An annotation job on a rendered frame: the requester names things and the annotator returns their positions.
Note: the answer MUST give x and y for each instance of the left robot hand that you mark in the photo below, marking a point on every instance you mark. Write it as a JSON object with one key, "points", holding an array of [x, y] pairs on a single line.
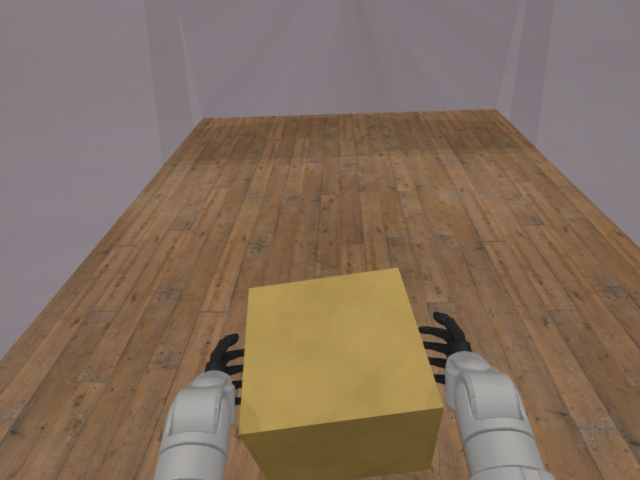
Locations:
{"points": [[219, 358]]}

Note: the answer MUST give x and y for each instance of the robot left forearm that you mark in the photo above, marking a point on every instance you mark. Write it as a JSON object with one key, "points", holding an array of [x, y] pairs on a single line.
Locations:
{"points": [[195, 440]]}

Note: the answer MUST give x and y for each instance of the carton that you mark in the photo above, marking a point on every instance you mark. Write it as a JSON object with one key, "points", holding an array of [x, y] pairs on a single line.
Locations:
{"points": [[336, 382]]}

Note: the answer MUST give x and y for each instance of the right robot hand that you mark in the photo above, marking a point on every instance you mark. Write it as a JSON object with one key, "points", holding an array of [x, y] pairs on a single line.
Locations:
{"points": [[454, 337]]}

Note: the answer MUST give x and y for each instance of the robot right forearm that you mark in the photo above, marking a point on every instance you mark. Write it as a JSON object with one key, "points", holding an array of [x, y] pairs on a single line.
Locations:
{"points": [[495, 429]]}

